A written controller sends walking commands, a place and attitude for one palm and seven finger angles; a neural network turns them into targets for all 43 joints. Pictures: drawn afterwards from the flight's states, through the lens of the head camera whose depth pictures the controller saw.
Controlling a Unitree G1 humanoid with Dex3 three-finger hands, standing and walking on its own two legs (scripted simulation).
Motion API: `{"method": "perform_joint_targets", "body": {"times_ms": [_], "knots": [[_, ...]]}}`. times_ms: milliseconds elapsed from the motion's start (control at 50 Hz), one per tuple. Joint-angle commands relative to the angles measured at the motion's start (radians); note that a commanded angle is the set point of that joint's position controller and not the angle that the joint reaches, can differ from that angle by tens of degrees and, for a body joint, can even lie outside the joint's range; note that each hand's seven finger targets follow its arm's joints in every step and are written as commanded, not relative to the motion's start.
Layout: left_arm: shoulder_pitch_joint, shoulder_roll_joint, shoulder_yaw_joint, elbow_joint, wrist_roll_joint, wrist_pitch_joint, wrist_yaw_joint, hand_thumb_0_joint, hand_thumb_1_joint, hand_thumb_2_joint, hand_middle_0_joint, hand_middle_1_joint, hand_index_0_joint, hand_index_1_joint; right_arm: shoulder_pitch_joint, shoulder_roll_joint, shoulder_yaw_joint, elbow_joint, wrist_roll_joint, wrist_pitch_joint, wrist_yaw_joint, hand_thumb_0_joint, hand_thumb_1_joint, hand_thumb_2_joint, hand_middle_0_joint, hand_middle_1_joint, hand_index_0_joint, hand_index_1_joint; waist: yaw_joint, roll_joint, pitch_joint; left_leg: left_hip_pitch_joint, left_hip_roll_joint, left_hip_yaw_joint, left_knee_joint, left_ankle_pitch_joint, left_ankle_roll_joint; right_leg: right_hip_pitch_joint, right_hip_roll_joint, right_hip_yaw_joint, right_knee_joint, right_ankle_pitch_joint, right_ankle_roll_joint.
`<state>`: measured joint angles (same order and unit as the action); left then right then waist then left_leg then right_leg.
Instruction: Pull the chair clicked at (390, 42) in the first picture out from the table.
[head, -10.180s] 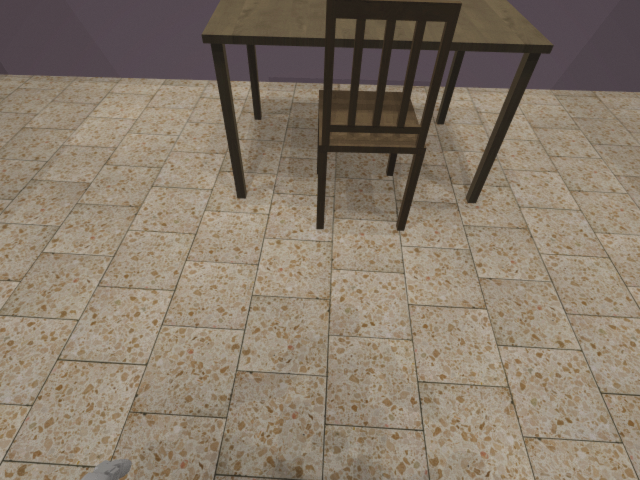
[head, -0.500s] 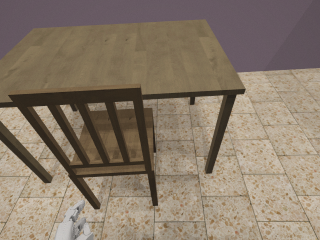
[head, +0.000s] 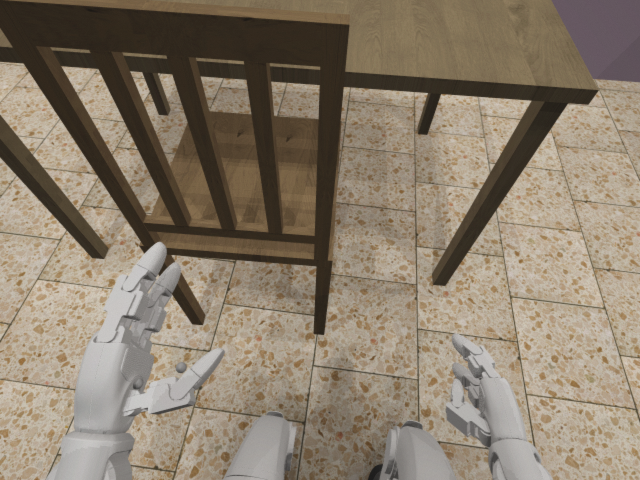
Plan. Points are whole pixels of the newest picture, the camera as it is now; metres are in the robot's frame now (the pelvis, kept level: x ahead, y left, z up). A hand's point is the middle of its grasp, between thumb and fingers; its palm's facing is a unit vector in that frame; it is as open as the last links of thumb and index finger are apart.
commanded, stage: raise the hand toward the chair's back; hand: left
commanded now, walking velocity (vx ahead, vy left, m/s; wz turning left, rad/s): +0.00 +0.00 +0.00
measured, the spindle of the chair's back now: (210, 159) +0.52 +0.24 +0.04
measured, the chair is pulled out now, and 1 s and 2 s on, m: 0.00 0.00 0.00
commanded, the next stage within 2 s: aim the fingers beside a spindle in 1.44 s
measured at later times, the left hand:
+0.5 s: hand (198, 338) +0.25 +0.17 +0.05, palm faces -0.04 -1.00 -0.06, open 15.5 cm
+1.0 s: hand (171, 289) +0.29 +0.20 +0.09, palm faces +0.09 -0.99 -0.09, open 16.9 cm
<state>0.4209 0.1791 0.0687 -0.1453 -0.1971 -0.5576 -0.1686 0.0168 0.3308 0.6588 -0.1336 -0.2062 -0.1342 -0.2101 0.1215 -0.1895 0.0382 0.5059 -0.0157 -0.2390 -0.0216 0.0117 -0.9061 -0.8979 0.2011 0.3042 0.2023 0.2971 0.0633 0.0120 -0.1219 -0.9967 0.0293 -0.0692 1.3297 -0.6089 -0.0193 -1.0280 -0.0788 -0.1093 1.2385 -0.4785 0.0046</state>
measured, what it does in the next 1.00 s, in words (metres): stands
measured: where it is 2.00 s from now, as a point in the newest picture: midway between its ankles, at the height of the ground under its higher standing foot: outside the picture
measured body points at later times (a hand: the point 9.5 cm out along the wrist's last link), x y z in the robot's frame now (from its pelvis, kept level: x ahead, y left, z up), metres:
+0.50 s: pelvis +0.02 +0.00 +0.02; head +0.10 +0.01 +0.46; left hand +0.25 +0.23 +0.06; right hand +0.21 -0.25 -0.05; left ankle +0.02 +0.13 -0.62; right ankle +0.07 -0.13 -0.62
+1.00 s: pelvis +0.03 -0.01 +0.03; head +0.10 +0.00 +0.48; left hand +0.27 +0.25 +0.10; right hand +0.20 -0.25 -0.05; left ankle +0.02 +0.13 -0.62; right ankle +0.07 -0.13 -0.62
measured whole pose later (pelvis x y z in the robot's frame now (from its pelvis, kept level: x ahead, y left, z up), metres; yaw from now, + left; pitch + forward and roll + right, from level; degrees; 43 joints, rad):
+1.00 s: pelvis +0.03 -0.01 +0.03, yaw +0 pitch +16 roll -2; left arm 0.27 0.24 0.24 0.04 -0.26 -0.39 -0.20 -0.01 -0.50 0.30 -0.06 -0.08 -0.06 -0.08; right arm 0.24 -0.23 0.00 0.55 0.02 -0.20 -0.05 0.01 -0.90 -0.90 0.20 0.30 0.20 0.30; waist 0.00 0.02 -0.15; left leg -0.86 0.04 -0.04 1.15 -0.57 -0.02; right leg -0.91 -0.07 -0.09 1.09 -0.46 0.00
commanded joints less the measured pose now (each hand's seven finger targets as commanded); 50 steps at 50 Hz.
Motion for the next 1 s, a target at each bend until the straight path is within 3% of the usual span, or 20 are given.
{"method": "perform_joint_targets", "body": {"times_ms": [0,60,100,140,200,260,300,360,400,480,500,560,620,700,740,780,820,880,920,980], "knots": [[0.073,0.095,0.037,0.016,0.002,0.189,-0.104,0.000,0.107,0.560,-0.121,-0.175,-0.121,-0.175,0.020,-0.181,-0.094,-0.162,0.042,-0.025,-0.036,0.000,-0.900,-0.900,0.200,0.300,0.200,0.300,-0.064,-0.060,-0.226,0.060,-0.045,0.011,-0.305,0.113,0.037,0.248,0.080,0.042,-0.231,-0.038,-0.022],[0.069,0.111,0.115,-0.122,-0.045,0.312,-0.065,0.000,0.037,0.530,-0.114,-0.164,-0.114,-0.164,-0.018,-0.156,-0.089,-0.221,0.056,0.008,-0.040,0.000,-0.900,-0.900,0.200,0.300,0.200,0.300,-0.007,-0.050,-0.304,0.097,-0.059,0.030,-0.356,0.175,0.032,0.359,0.067,0.041,-0.250,0.004,-0.019],[0.074,0.123,0.181,-0.189,-0.070,0.307,0.009,0.000,-0.010,0.510,-0.109,-0.157,-0.109,-0.157,-0.030,-0.129,-0.085,-0.214,0.050,0.012,-0.043,0.000,-0.900,-0.900,0.200,0.300,0.200,0.300,0.020,-0.046,-0.320,0.119,-0.053,0.034,-0.353,0.232,0.029,0.381,0.073,0.031,-0.240,0.043,-0.020],[0.066,0.111,0.188,-0.266,-0.067,0.235,0.088,0.000,-0.057,0.490,-0.104,-0.150,-0.104,-0.150,0.020,-0.108,-0.086,-0.192,0.038,0.003,-0.040,0.000,-0.900,-0.900,0.200,0.300,0.200,0.300,0.014,-0.003,-0.326,0.163,-0.043,0.034,-0.350,0.316,0.025,0.371,0.073,0.020,-0.222,0.121,-0.025],[0.015,0.101,0.137,-0.258,-0.010,0.099,0.141,0.000,-0.127,0.460,-0.097,-0.139,-0.097,-0.139,0.047,-0.114,-0.086,-0.143,0.014,-0.010,-0.026,0.000,-0.900,-0.900,0.200,0.300,0.200,0.300,-0.033,0.007,-0.265,0.142,-0.030,0.027,-0.314,0.339,0.025,0.276,0.078,0.010,-0.186,0.130,-0.029],[-0.053,0.064,0.029,-0.196,0.024,0.013,0.100,0.000,-0.197,0.430,-0.090,-0.128,-0.090,-0.128,0.062,-0.148,-0.085,-0.126,0.007,-0.028,-0.015,0.000,-0.900,-0.900,0.200,0.300,0.200,0.300,-0.103,0.067,-0.170,0.123,-0.033,0.026,-0.300,0.204,0.025,0.165,0.073,0.018,-0.202,0.017,-0.028],[-0.052,0.062,0.002,-0.133,0.020,0.020,0.041,0.000,-0.243,0.410,-0.086,-0.120,-0.086,-0.120,0.064,-0.168,-0.087,-0.127,0.017,-0.040,-0.022,0.000,-0.900,-0.900,0.200,0.300,0.200,0.300,-0.120,0.045,-0.142,0.098,-0.037,0.024,-0.303,0.148,0.030,0.161,0.070,0.029,-0.227,-0.022,-0.029],[-0.008,0.138,0.079,-0.104,-0.014,0.076,-0.031,0.000,-0.313,0.380,-0.079,-0.109,-0.079,-0.109,0.083,-0.188,-0.098,-0.143,0.034,-0.043,-0.037,0.000,-0.900,-0.900,0.200,0.300,0.200,0.300,-0.084,0.029,-0.232,0.116,-0.044,0.033,-0.322,0.180,0.032,0.258,0.066,0.045,-0.251,0.006,-0.028],[0.020,0.198,0.171,-0.112,-0.034,0.120,-0.037,0.000,-0.360,0.360,-0.074,-0.102,-0.074,-0.102,0.079,-0.183,-0.105,-0.152,0.040,-0.031,-0.044,0.000,-0.900,-0.900,0.200,0.300,0.200,0.300,-0.051,0.026,-0.301,0.147,-0.046,0.041,-0.334,0.256,0.033,0.330,0.070,0.042,-0.250,0.077,-0.026],[0.001,0.164,0.220,-0.220,-0.079,0.130,0.024,0.000,-0.453,0.320,-0.065,-0.087,-0.065,-0.087,0.072,-0.146,-0.105,-0.160,0.038,-0.019,-0.041,0.000,-0.900,-0.900,0.200,0.300,0.200,0.300,-0.030,0.062,-0.323,0.212,-0.046,0.051,-0.344,0.398,0.027,0.401,0.070,0.031,-0.248,0.241,-0.024],[0.000,0.163,0.229,-0.202,-0.078,0.123,0.042,0.000,-0.477,0.310,-0.062,-0.084,-0.062,-0.084,0.074,-0.139,-0.103,-0.152,0.034,-0.016,-0.040,0.000,-0.900,-0.900,0.200,0.300,0.200,0.300,-0.032,0.055,-0.317,0.210,-0.045,0.048,-0.339,0.416,0.026,0.399,0.074,0.028,-0.244,0.258,-0.024],[-0.045,0.115,0.167,-0.129,-0.048,0.092,0.056,0.000,-0.500,0.300,-0.060,-0.080,-0.060,-0.080,0.082,-0.143,-0.099,-0.131,0.024,-0.012,-0.029,0.000,-0.900,-0.900,0.200,0.300,0.200,0.300,-0.074,0.034,-0.229,0.185,-0.038,0.046,-0.322,0.398,0.024,0.334,0.073,0.023,-0.241,0.252,-0.020],[-0.098,0.106,0.107,-0.020,-0.022,0.098,0.003,0.000,-0.500,0.300,-0.060,-0.080,-0.060,-0.080,0.088,-0.165,-0.092,-0.125,0.025,-0.011,-0.028,0.000,-0.900,-0.900,0.200,0.300,0.200,0.300,-0.112,0.008,-0.144,0.145,-0.038,0.042,-0.318,0.306,0.029,0.270,0.074,0.031,-0.262,0.164,-0.019],[-0.146,0.184,0.159,-0.031,-0.043,0.126,-0.077,0.000,-0.500,0.300,-0.060,-0.080,-0.060,-0.080,0.093,-0.183,-0.091,-0.140,0.036,-0.020,-0.041,0.000,-0.900,-0.900,0.200,0.300,0.200,0.300,-0.091,0.015,-0.253,0.169,-0.044,0.050,-0.322,0.305,0.036,0.353,0.067,0.059,-0.282,0.167,-0.020],[-0.147,0.218,0.219,-0.085,-0.066,0.134,-0.083,0.000,-0.500,0.300,-0.060,-0.080,-0.060,-0.080,0.094,-0.175,-0.091,-0.147,0.038,-0.020,-0.045,0.000,-0.900,-0.900,0.200,0.300,0.200,0.300,-0.066,0.033,-0.330,0.209,-0.046,0.056,-0.332,0.364,0.035,0.418,0.064,0.059,-0.280,0.235,-0.018],[-0.147,0.217,0.254,-0.115,-0.088,0.130,-0.065,0.000,-0.500,0.300,-0.060,-0.080,-0.060,-0.080,0.088,-0.160,-0.092,-0.141,0.037,-0.021,-0.046,0.000,-0.900,-0.900,0.200,0.300,0.200,0.300,-0.055,0.035,-0.346,0.227,-0.046,0.055,-0.336,0.411,0.033,0.448,0.064,0.057,-0.279,0.292,-0.017],[-0.157,0.211,0.269,-0.123,-0.093,0.114,-0.032,0.000,-0.500,0.300,-0.060,-0.080,-0.060,-0.080,0.084,-0.149,-0.090,-0.128,0.034,-0.022,-0.044,0.000,-0.900,-0.900,0.200,0.300,0.200,0.300,-0.053,0.050,-0.335,0.235,-0.045,0.052,-0.342,0.432,0.029,0.440,0.066,0.049,-0.272,0.308,-0.019],[-0.185,0.178,0.239,-0.050,-0.080,0.100,-0.011,0.000,-0.500,0.300,-0.060,-0.080,-0.060,-0.080,0.088,-0.153,-0.090,-0.103,0.031,-0.022,-0.038,0.000,-0.900,-0.900,0.200,0.300,0.200,0.300,-0.077,0.038,-0.257,0.210,-0.041,0.051,-0.339,0.397,0.026,0.378,0.067,0.040,-0.274,0.264,-0.015],[-0.206,0.169,0.213,0.027,-0.065,0.107,-0.026,0.000,-0.500,0.300,-0.060,-0.080,-0.060,-0.080,0.088,-0.166,-0.089,-0.096,0.032,-0.019,-0.037,0.000,-0.900,-0.900,0.200,0.300,0.200,0.300,-0.090,0.015,-0.211,0.184,-0.041,0.050,-0.345,0.360,0.028,0.354,0.067,0.042,-0.283,0.224,-0.014],[-0.178,0.167,0.185,0.071,-0.064,0.133,-0.073,0.000,-0.500,0.300,-0.060,-0.080,-0.060,-0.080,0.094,-0.182,-0.091,-0.110,0.041,-0.019,-0.038,0.000,-0.900,-0.900,0.200,0.300,0.200,0.300,-0.085,0.006,-0.218,0.180,-0.044,0.055,-0.360,0.326,0.031,0.372,0.064,0.052,-0.306,0.188,-0.016]]}}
